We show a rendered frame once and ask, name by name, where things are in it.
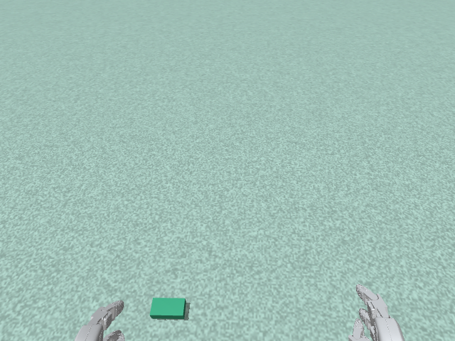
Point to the small box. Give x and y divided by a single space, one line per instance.
168 308

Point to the left robot hand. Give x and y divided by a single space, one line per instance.
100 321

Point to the right robot hand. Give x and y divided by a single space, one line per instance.
381 326

